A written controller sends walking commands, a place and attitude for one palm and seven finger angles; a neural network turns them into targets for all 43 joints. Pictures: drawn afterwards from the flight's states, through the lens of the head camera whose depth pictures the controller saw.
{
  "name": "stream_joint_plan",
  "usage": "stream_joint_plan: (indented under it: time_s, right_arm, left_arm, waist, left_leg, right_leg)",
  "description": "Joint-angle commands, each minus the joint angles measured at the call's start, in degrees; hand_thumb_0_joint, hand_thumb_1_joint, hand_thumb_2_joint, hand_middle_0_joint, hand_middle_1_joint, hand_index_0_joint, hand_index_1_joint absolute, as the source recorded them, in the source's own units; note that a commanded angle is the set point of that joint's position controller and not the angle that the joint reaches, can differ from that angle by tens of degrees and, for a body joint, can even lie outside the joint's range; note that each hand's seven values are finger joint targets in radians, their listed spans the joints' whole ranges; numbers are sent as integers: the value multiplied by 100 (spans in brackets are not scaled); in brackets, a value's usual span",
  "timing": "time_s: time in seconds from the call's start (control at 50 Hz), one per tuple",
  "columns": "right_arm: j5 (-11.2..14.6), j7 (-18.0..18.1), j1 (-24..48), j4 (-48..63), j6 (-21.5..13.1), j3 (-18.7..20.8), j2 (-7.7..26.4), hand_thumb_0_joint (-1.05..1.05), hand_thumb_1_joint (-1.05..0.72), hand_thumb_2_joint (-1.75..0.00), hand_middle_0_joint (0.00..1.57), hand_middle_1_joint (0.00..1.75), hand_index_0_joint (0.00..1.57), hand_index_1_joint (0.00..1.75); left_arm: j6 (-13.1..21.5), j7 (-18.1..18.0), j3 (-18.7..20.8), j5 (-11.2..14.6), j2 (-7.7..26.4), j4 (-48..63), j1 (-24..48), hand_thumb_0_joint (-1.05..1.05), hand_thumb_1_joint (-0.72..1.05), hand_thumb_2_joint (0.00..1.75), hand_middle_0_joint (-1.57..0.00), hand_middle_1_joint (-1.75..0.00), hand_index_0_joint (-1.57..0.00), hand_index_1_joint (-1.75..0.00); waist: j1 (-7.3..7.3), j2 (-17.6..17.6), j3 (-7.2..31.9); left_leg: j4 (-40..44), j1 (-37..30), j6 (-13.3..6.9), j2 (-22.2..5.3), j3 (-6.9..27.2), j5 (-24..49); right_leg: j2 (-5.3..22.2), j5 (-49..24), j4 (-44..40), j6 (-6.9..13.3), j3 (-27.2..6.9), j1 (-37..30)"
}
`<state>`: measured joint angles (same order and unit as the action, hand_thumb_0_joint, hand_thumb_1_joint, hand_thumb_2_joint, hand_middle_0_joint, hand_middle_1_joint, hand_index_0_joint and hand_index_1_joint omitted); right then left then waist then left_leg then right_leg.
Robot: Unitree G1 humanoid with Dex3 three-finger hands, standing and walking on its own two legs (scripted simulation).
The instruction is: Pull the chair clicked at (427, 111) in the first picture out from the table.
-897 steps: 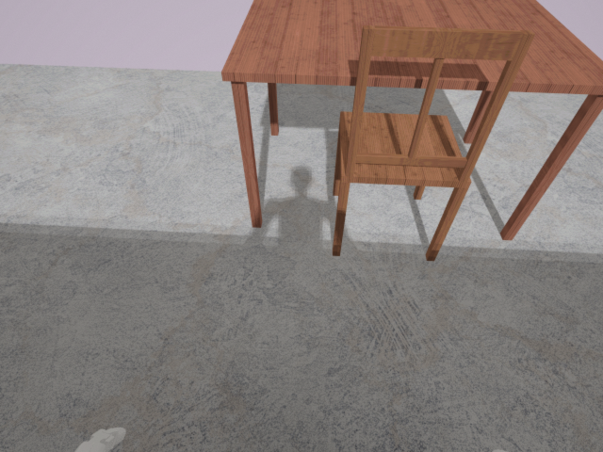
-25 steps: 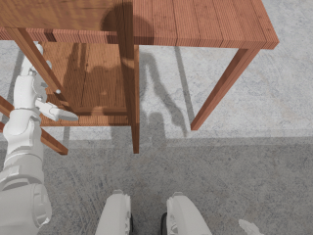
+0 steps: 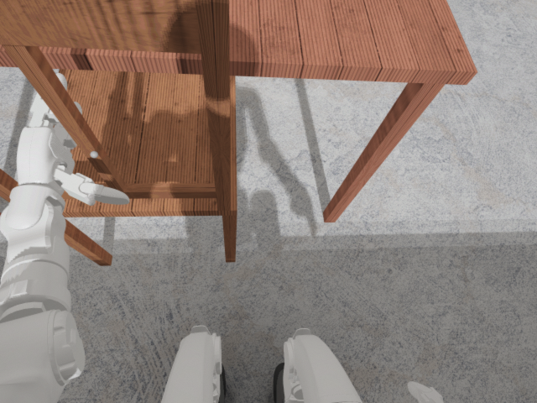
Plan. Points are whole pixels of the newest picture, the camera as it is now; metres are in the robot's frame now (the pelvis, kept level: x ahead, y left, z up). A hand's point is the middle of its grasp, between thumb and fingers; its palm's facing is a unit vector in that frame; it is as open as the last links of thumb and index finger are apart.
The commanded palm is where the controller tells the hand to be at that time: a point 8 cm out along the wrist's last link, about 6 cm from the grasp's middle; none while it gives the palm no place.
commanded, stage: hook a spindle and tug to test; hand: left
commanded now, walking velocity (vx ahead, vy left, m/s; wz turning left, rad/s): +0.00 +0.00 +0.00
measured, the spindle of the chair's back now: (83, 136) +0.48 +0.25 +0.04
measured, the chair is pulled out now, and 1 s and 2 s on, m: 0.00 0.00 0.07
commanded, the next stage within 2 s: step backward, pulling the chair out in 1.44 s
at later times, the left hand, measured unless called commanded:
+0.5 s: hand (94, 155) +0.46 +0.24 +0.02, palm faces +0.03 -1.00 -0.02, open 11.8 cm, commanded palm +0.44 +0.27 +0.03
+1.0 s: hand (101, 159) +0.45 +0.23 +0.03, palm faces +0.04 -1.00 -0.02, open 5.1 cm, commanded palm +0.42 +0.27 +0.03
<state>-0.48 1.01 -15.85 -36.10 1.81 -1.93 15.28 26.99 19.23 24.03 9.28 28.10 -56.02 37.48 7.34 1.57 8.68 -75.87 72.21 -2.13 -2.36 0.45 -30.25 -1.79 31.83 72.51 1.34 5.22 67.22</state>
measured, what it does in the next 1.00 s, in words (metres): stands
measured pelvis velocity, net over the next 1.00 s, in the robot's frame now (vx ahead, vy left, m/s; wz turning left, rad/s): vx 0.00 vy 0.01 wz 0.00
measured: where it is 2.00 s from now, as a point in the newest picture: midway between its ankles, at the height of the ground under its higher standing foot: outside the picture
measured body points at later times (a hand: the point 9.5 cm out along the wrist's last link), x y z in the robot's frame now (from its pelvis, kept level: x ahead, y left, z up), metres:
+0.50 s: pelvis +0.01 +0.01 +0.00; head +0.15 +0.04 +0.43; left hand +0.45 +0.29 +0.03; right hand +0.08 -0.26 -0.11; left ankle +0.04 +0.10 -0.61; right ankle +0.02 -0.11 -0.61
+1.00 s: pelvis +0.00 +0.01 +0.01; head +0.15 +0.04 +0.43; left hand +0.44 +0.28 +0.03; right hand +0.08 -0.26 -0.11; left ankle +0.04 +0.10 -0.61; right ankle +0.02 -0.11 -0.61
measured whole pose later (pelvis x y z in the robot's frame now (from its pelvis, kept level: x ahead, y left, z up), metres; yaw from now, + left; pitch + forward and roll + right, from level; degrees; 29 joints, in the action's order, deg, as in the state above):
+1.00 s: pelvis +0.00 +0.01 +0.01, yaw +0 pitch +26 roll -4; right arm -0.4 0.4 -15.3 -35.6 3.0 -1.7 14.7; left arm 26.2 16.6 22.3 10.0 24.8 -51.4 33.4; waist 7.3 1.7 8.8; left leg -74.4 70.3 -2.6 -2.2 -0.1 -30.2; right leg -1.7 31.5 70.8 0.8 4.5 65.4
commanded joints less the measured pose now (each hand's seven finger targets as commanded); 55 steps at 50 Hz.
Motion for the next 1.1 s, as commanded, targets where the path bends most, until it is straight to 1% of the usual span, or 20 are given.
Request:
stream_joint_plan:
  time_s: [0.0, 0.06, 0.1, 0.16, 0.22, 0.28, 0.34, 0.4, 0.42, 0.48, 0.52, 0.62, 0.72, 0.78, 0.82, 0.86, 0.92, 0.98, 1.0, 1.08]
  right_arm:
    - [32, 71, -739, 344, -95, 370, 1080, 0, -90, -90, 20, 30, 20, 30]
    - [20, 76, -738, 358, -82, 359, 1083, 0, -90, -90, 20, 30, 20, 30]
    - [20, 73, -721, 364, -74, 361, 1068, 0, -90, -90, 20, 30, 20, 30]
    - [10, 57, -724, 350, -82, 390, 1068, 0, -90, -90, 20, 30, 20, 30]
    - [18, 51, -726, 349, -57, 392, 1081, 0, -90, -90, 20, 30, 20, 30]
    - [20, 50, -737, 325, -43, 395, 1061, 0, -90, -90, 20, 30, 20, 30]
    - [20, 48, -765, 343, -31, 381, 1081, 0, -90, -90, 20, 30, 20, 30]
    - [11, 28, -708, 355, -30, 385, 1041, 0, -90, -90, 20, 30, 20, 30]
    - [14, 32, -719, 364, -26, 398, 1056, 0, -90, -90, 20, 30, 20, 30]
    - [3, 15, -688, 370, -32, 404, 1032, 0, -90, -90, 20, 30, 20, 30]
    - [5, 0, -704, 372, -28, 410, 1031, 0, -90, -90, 20, 30, 20, 30]
    - [17, 15, -703, 377, 18, 392, 1045, 0, -90, -90, 20, 30, 20, 30]
    - [-9, 24, -672, 398, 0, 381, 1032, 0, -90, -90, 20, 30, 20, 30]
    - [-9, 4, -655, 382, -18, 396, 1011, 0, -90, -90, 20, 30, 20, 30]
    - [4, 4, -645, 386, -12, 406, 1021, 0, -90, -90, 20, 30, 20, 30]
    - [19, 11, -651, 415, -3, 414, 1049, 0, -90, -90, 20, 30, 20, 30]
    - [39, 7, -605, 434, -8, 391, 998, 0, -90, -90, 20, 30, 20, 30]
    - [33, -20, -579, 478, -13, 407, 986, 0, -90, -90, 20, 30, 20, 30]
    - [38, -36, -561, 503, -18, 408, 963, 0, -90, -90, 20, 30, 20, 30]
    - [45, -47, -527, 520, -34, 416, 962, 0, -90, -90, 20, 30, 20, 30]
  left_arm:
    - [308, 71, 220, 144, 1451, 1088, 1899, 0, -50, 30, -13, -30, -13, -30]
    - [336, 72, 376, 155, 1622, 1162, 1876, 0, -50, 30, -18, -46, -18, -46]
    - [354, 76, 272, 142, 1523, 1247, 1974, 0, -50, 30, -22, -57, -22, -57]
    - [403, 45, 80, 128, 1327, 1531, 2133, 0, -50, 30, -27, -74, -27, -74]
    - [320, 17, 184, 164, 1393, 1461, 1845, 0, -50, 30, -32, -90, -32, -90]
    - [241, -13, 83, 155, 1241, 1436, 1835, 0, -33, 37, -38, -107, -38, -107]
    - [210, -39, 248, 166, 1409, 1345, 1641, 0, -16, 44, -43, -123, -43, -123]
    - [262, -75, 42, 143, 1173, 1488, 1814, 0, 0, 52, -48, -140, -48, -140]
    - [268, -94, 167, 140, 1281, 1434, 1671, 0, 6, 54, -50, -145, -50, -145]
    - [365, -121, -61, 145, 1049, 1692, 1816, 0, 23, 61, -50, -145, -50, -145]
    - [339, -145, -22, 159, 1047, 1661, 1625, 0, 34, 66, -50, -145, -50, -145]
    - [276, -193, 94, 127, 1142, 1309, 1579, 0, 62, 78, -50, -145, -50, -145]
    - [447, -187, 161, 100, 1284, 1489, 1820, 0, 90, 90, -50, -145, -50, -145]
    - [499, -149, -53, 108, 1054, 1635, 1803, 0, 90, 90, -50, -145, -50, -145]
    - [444, -120, -116, 146, 962, 1612, 1609, 0, 90, 90, -50, -145, -50, -145]
    - [389, -137, 50, 212, 1090, 1721, 1459, 0, 90, 90, -50, -145, -50, -145]
    - [296, -202, 19, 219, 1003, 1644, 1247, 0, 90, 90, -50, -145, -50, -145]
    - [390, -264, 67, 149, 1112, 1954, 1070, 0, 90, 90, -50, -145, -50, -145]
    - [371, -252, -22, 170, 936, 1897, 849, 0, 90, 90, -50, -145, -50, -145]
    - [433, -236, 59, 214, 1018, 2069, 679, 0, 90, 90, -50, -145, -50, -145]
  waist:
    - [11, 640, 2759]
    - [-47, 685, 2880]
    - [-1, 687, 2912]
    - [19, 1025, 3060]
    - [-23, 838, 3046]
    - [27, 813, 2981]
    - [-39, 729, 2876]
    - [24, 835, 2804]
    - [-24, 750, 2798]
    - [-1, 1021, 2937]
    - [-43, 888, 2984]
    - [-5, 527, 2633]
    - [-22, 714, 2826]
    - [-46, 1023, 2974]
    - [-39, 928, 2937]
    - [-96, 792, 3073]
    - [-98, 575, 2792]
    - [-189, 807, 2907]
    - [-180, 664, 2920]
    - [-190, 662, 2833]
  left_leg:
    - [779, -2599, 22, 45, 401, 1895]
    - [738, -2571, 25, 46, 387, 2090]
    - [728, -2638, 24, 43, 399, 2089]
    - [780, -3151, 70, 4, 501, 2312]
    - [808, -3050, 75, 16, 501, 2287]
    - [818, -3086, 76, 0, 532, 2344]
    - [844, -2959, 77, 5, 519, 2339]
    - [893, -3112, 102, -5, 550, 2299]
    - [888, -3063, 102, -3, 529, 2285]
    - [927, -3402, 147, -26, 598, 2484]
    - [944, -3370, 144, -11, 591, 2495]
    - [953, -2855, 95, 16, 518, 2062]
    - [902, -2964, 92, 24, 491, 2147]
    - [934, -3335, 141, 9, 561, 2297]
    - [974, -3336, 139, 2, 569, 2266]
    - [967, -3319, 129, 10, 561, 2421]
    - [1006, -2940, 87, 47, 464, 2121]
    - [1042, -3147, 120, 24, 455, 2356]
    - [1034, -3083, 103, 42, 420, 2309]
    - [1029, -2976, 101, 41, 360, 2368]
  right_leg:
    - [-68, -1400, -942, 28, -365, -795]
    - [-60, -1594, -867, 27, -367, -911]
    - [-66, -1576, -872, 21, -358, -864]
    - [-63, -1536, -864, 45, -291, -556]
    - [-68, -1557, -901, 41, -280, -727]
    - [-62, -1591, -887, 31, -250, -628]
    - [-77, -1605, -880, 50, -250, -715]
    - [-74, -1497, -919, 44, -220, -567]
    - [-79, -1507, -926, 47, -237, -621]
    - [-68, -1508, -909, 62, -202, -460]
    - [-77, -1549, -933, 64, -201, -612]
    - [-69, -1404, -967, 34, -236, -709]
    - [-79, -1460, -929, 49, -276, -750]
    - [-74, -1430, -915, 78, -237, -566]
    - [-76, -1423, -959, 71, -222, -604]
    - [-69, -1570, -946, 64, -234, -768]
    - [-66, -1524, -1024, 28, -275, -964]
    - [-70, -1652, -979, 57, -273, -986]
    - [-80, -1683, -1020, 40, -299, -1079]
    - [-80, -1836, -1015, 37, -326, -1212]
